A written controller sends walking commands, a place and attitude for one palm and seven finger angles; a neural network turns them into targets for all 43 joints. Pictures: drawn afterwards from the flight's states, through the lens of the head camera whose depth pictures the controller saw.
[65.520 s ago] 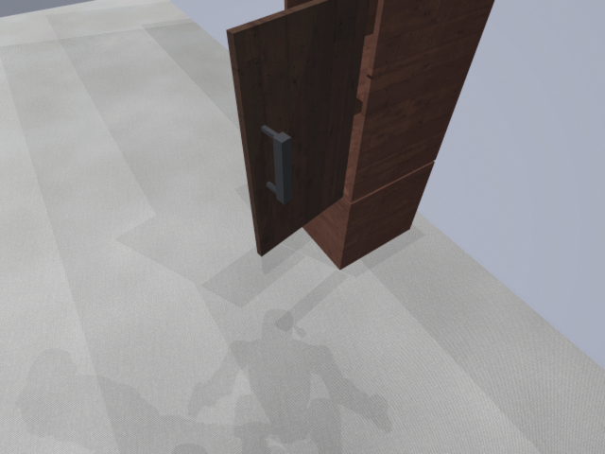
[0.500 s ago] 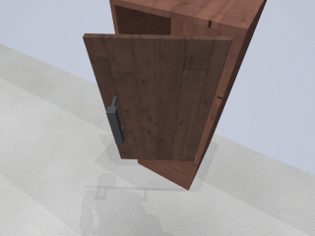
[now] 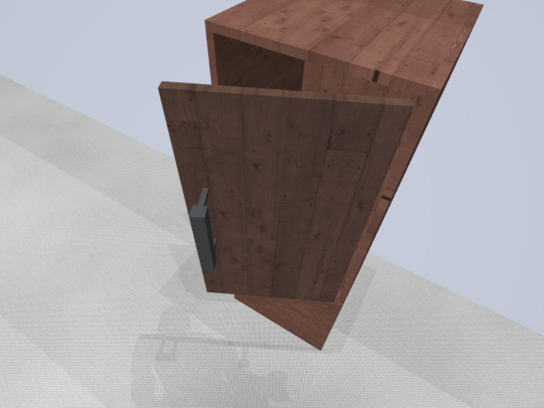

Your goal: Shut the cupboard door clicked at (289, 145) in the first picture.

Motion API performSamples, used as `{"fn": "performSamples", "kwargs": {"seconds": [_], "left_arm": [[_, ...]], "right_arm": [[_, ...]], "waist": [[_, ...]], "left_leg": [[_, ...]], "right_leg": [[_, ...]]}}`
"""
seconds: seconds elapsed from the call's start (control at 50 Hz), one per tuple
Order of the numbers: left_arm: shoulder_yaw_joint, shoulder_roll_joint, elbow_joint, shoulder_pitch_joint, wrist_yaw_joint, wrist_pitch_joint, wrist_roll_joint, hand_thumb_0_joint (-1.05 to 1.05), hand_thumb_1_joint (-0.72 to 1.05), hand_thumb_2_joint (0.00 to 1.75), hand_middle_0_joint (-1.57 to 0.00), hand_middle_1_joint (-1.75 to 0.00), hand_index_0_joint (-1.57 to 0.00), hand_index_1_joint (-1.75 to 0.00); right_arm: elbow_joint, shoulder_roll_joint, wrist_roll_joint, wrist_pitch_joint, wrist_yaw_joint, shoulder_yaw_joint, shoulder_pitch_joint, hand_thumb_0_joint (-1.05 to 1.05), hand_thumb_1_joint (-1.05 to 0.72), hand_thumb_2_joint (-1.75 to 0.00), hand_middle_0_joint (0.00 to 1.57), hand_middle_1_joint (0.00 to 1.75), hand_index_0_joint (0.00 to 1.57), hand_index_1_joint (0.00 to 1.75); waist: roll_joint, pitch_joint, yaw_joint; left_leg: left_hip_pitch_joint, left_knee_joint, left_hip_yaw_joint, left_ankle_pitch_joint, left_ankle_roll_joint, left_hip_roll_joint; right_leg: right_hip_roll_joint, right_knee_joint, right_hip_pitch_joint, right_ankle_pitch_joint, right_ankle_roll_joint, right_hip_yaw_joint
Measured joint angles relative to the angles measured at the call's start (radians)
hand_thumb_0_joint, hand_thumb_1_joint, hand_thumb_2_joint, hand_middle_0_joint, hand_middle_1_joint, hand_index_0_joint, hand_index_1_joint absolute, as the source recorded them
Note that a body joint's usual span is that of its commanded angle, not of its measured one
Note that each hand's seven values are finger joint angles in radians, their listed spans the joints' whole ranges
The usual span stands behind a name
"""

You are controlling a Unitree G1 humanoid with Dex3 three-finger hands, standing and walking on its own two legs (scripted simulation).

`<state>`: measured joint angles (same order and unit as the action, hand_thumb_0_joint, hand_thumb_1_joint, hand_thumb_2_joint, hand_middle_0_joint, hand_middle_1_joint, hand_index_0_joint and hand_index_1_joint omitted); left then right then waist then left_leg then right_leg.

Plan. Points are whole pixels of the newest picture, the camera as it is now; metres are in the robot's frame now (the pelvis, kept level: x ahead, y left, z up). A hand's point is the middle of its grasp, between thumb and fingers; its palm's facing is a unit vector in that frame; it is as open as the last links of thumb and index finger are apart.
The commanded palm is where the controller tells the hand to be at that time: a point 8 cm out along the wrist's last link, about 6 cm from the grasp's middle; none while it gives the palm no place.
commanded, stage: come to a stop and stand still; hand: left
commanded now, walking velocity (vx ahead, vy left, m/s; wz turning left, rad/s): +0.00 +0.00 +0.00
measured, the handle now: (207, 230) +0.41 +0.17 -0.03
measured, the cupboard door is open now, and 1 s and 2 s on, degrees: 27 27 27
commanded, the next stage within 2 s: look again from close up in 1.04 s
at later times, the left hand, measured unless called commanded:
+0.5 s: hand out of the picture -0.01 +0.19 -0.18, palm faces -0.01 -0.98 -0.19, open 7.4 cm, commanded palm none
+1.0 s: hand out of the picture +0.01 +0.21 -0.18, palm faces +0.00 -0.99 -0.17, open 7.4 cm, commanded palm none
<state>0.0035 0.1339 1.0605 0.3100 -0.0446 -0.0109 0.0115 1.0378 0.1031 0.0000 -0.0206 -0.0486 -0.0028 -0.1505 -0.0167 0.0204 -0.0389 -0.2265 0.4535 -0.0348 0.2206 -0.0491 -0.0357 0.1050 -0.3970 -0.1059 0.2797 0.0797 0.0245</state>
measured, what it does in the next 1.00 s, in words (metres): stands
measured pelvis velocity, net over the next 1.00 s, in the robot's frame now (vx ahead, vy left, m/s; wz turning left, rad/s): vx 0.01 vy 0.05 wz -0.01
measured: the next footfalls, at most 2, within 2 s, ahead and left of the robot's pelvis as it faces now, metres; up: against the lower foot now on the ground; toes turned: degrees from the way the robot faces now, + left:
none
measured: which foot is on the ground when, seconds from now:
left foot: down 0.00-1.00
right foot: down 0.00-1.00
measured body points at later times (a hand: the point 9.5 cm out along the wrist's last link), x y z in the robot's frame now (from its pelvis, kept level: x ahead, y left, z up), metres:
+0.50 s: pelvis -0.01 +0.03 +0.00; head +0.01 +0.02 +0.45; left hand -0.01 +0.24 -0.16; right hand -0.02 -0.20 -0.16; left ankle +0.01 +0.09 -0.74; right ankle -0.05 -0.07 -0.74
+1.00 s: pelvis +0.01 +0.05 +0.00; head +0.04 +0.06 +0.45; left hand +0.01 +0.27 -0.17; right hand +0.03 -0.19 -0.15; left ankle +0.01 +0.09 -0.74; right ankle -0.05 -0.07 -0.74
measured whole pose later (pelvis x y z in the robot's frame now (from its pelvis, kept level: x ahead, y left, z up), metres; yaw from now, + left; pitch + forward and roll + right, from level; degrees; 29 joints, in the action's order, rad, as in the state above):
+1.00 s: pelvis +0.01 +0.05 +0.00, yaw +0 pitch +0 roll +0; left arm 0.03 0.16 1.08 0.29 -0.05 -0.01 0.01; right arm 1.09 0.17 -0.01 -0.04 -0.04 -0.01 -0.25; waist -0.03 0.04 -0.01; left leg -0.21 0.43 -0.07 0.23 -0.12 -0.11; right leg 0.03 -0.46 -0.12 0.33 0.02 0.05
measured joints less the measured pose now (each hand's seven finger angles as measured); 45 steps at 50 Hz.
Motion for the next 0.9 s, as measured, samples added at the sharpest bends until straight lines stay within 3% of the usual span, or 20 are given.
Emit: {"fn": "performSamples", "kwargs": {"seconds": [0.18, 0.34, 0.5, 0.66, 0.9], "left_arm": [[0.005, 0.020, 0.014, 0.004, 0.002, -0.009, -0.006, 0.01, 0.92, 0.90, -0.20, -0.30, -0.20, -0.30], [0.014, 0.020, 0.030, 0.001, 0.004, -0.010, -0.009, 0.00, 0.91, 0.90, -0.20, -0.30, -0.20, -0.30], [0.035, -0.005, 0.014, 0.000, -0.003, -0.025, -0.006, 0.00, 0.91, 0.90, -0.20, -0.30, -0.20, -0.30], [0.031, 0.006, 0.007, -0.005, -0.002, -0.013, -0.006, 0.00, 0.91, 0.90, -0.20, -0.30, -0.20, -0.30], [0.027, 0.024, 0.016, -0.016, -0.002, -0.002, -0.006, 0.00, 0.91, 0.90, -0.20, -0.30, -0.20, -0.30]], "right_arm": [[0.053, 0.055, -0.006, 0.000, 0.002, 0.004, -0.061, -0.01, -0.93, -0.89, 0.20, 0.30, 0.20, 0.30], [0.112, 0.058, -0.007, 0.005, 0.006, -0.009, -0.128, 0.00, -0.92, -0.89, 0.20, 0.30, 0.20, 0.30], [0.040, 0.068, -0.012, 0.011, 0.022, -0.008, -0.159, 0.00, -0.91, -0.89, 0.20, 0.30, 0.20, 0.30], [0.040, 0.048, -0.015, 0.010, 0.024, -0.018, -0.165, 0.01, -0.92, -0.89, 0.20, 0.30, 0.20, 0.30], [0.053, 0.062, -0.009, -0.012, 0.015, -0.013, -0.120, 0.00, -0.91, -0.89, 0.20, 0.30, 0.20, 0.30]], "waist": [[0.009, -0.004, 0.020], [-0.004, 0.008, 0.032], [0.056, 0.027, 0.066], [0.052, 0.001, 0.053], [-0.002, 0.013, 0.036]], "left_leg": [[0.034, -0.069, -0.011, -0.034, -0.013, -0.022], [0.053, -0.096, -0.011, -0.048, -0.018, -0.031], [-0.035, 0.050, -0.003, 0.014, -0.035, -0.022], [-0.021, 0.031, -0.023, 0.016, -0.056, -0.052], [0.007, -0.012, -0.034, 0.010, -0.068, -0.066]], "right_leg": [[-0.023, 0.020, 0.011, -0.009, -0.012, 0.012], [-0.032, 0.032, 0.023, -0.014, -0.017, 0.012], [-0.022, -0.051, -0.031, 0.020, -0.025, -0.005], [-0.053, -0.097, -0.048, 0.054, -0.046, 0.013], [-0.067, -0.070, -0.029, 0.054, -0.059, 0.027]]}}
